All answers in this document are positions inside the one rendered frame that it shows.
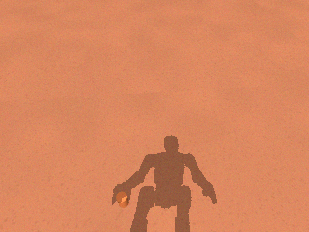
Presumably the can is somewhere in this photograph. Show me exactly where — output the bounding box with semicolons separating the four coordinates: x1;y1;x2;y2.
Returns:
116;192;129;208

